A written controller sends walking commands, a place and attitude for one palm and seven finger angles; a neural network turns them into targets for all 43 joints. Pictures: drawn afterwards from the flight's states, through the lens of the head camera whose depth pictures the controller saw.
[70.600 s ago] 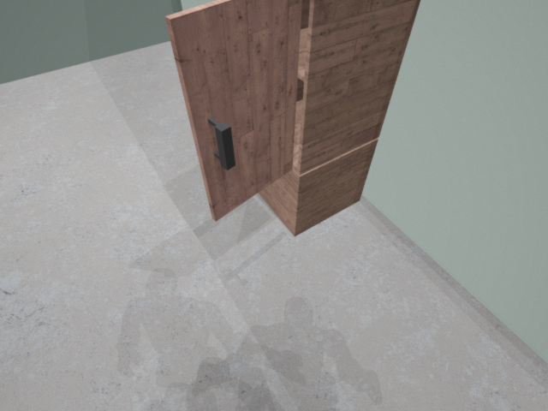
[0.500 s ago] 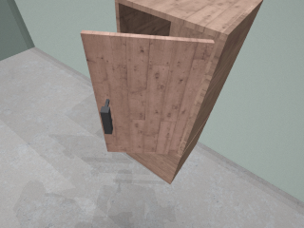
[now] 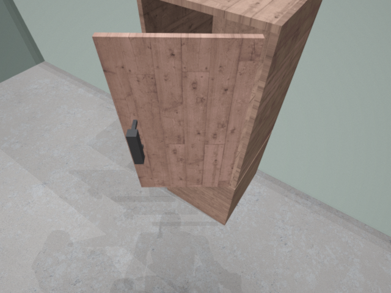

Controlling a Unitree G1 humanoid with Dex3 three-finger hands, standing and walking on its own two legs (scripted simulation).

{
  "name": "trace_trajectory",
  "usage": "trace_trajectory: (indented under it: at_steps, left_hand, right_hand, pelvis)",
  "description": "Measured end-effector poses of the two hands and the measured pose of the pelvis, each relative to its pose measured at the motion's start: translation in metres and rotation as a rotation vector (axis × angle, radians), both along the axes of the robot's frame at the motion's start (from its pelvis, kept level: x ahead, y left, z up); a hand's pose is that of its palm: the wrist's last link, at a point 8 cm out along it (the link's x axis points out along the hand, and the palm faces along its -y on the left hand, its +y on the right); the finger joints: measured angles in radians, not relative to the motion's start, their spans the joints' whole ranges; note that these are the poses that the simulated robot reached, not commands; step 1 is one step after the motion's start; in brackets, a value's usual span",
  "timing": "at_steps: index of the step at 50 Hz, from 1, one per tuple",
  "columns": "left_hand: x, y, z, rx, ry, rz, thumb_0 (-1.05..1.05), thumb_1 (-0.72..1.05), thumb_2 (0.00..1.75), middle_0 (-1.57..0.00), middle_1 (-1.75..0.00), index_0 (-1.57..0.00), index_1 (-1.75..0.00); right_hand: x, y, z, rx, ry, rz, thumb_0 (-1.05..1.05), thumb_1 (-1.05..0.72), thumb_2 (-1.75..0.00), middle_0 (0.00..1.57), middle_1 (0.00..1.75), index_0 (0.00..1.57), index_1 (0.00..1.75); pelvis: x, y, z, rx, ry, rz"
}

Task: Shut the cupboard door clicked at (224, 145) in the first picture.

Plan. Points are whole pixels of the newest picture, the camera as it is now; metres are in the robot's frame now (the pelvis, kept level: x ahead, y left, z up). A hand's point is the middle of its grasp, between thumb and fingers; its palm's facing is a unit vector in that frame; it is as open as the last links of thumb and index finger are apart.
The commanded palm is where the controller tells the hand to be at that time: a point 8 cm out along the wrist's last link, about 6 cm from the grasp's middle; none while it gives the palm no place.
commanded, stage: come to a stop and stand still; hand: left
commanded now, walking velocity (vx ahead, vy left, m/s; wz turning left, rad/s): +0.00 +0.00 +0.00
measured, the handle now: (137, 141) +0.50 +0.19 -0.04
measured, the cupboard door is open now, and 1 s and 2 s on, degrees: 34 34 34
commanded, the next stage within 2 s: look again from close up in 0.62 s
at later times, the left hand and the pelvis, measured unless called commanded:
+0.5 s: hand out of the picture +0.04 +0.30 -0.14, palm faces -0.02 -0.93 -0.36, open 7.4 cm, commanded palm none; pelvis -0.05 +0.05 +0.00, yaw -1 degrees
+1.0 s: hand out of the picture +0.02 +0.25 -0.15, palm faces -0.04 -0.96 -0.29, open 7.4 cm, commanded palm none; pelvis -0.04 +0.03 +0.01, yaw -1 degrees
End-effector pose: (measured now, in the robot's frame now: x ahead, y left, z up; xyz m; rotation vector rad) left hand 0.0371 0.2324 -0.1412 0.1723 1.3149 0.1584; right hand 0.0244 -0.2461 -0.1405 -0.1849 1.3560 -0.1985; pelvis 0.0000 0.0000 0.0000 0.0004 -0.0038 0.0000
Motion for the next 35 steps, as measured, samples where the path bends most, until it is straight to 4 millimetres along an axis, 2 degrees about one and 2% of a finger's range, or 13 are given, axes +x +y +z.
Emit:
trace_trajectory:
  at_steps: [5, 14, 21, 27, 35]
  left_hand:
    - [0.008, 0.015, 0.004, -0.005, -0.085, -0.042, 0.0, 0.91, 0.9, -0.21, -0.3, -0.2, -0.3]
    - [0.017, 0.073, 0.024, 0.083, -0.17, -0.093, 0.0, 0.91, 0.9, -0.21, -0.3, -0.2, -0.3]
    - [0.007, 0.106, 0.037, 0.138, -0.184, -0.092, 0.0, 0.91, 0.9, -0.2, -0.3, -0.2, -0.3]
    - [-0.015, 0.113, 0.036, 0.147, -0.128, -0.087, 0.0, 0.91, 0.9, -0.2, -0.3, -0.2, -0.3]
    - [-0.042, 0.099, 0.027, 0.114, -0.04, -0.072, 0.01, 0.91, 0.9, -0.2, -0.3, -0.2, -0.3]
  right_hand:
    - [-0.013, 0.01, 0.006, -0.018, -0.063, 0.006, 0.01, -0.9, -0.89, 0.2, 0.29, 0.2, 0.3]
    - [-0.018, 0.03, 0.011, -0.021, -0.179, 0.017, 0.01, -0.9, -0.89, 0.2, 0.3, 0.2, 0.3]
    - [-0.019, 0.026, 0.017, -0.043, -0.189, 0.057, 0.01, -0.9, -0.89, 0.21, 0.3, 0.21, 0.3]
    - [-0.017, 0.015, 0.023, -0.068, -0.183, 0.072, 0.01, -0.9, -0.89, 0.21, 0.3, 0.21, 0.3]
    - [-0.013, 0.001, 0.026, -0.082, -0.154, 0.083, 0.01, -0.9, -0.89, 0.21, 0.3, 0.21, 0.3]
  pelvis:
    - [-0.013, 0.014, 0.0, -0.001, -0.012, -0.01]
    - [-0.036, 0.041, 0.0, 0.001, -0.031, -0.03]
    - [-0.049, 0.051, 0.003, 0.005, -0.033, -0.027]
    - [-0.054, 0.053, 0.005, 0.009, -0.031, -0.024]
    - [-0.052, 0.045, 0.007, 0.01, -0.026, -0.019]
